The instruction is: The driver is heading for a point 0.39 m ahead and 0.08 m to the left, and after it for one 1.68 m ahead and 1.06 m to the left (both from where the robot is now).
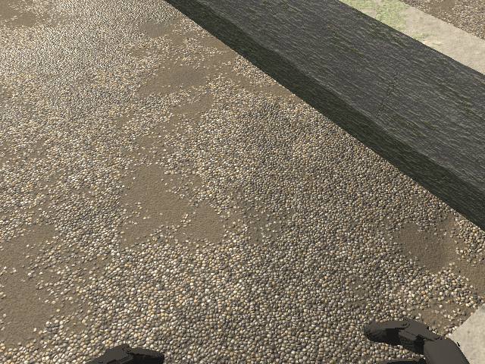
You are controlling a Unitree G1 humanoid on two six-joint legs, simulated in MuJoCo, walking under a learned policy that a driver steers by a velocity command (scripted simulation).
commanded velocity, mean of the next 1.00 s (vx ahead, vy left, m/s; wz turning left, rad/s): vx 0.50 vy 0.00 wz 0.00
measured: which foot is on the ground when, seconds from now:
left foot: down 0.00-1.00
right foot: down 0.00-1.00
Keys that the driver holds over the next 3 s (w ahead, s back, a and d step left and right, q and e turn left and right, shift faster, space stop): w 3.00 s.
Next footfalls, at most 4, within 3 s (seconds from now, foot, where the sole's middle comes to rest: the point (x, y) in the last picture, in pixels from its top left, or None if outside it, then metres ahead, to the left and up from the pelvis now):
none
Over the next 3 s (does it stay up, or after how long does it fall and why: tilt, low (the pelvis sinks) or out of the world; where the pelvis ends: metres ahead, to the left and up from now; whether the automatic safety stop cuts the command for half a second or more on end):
stays up -0.01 -0.01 0.00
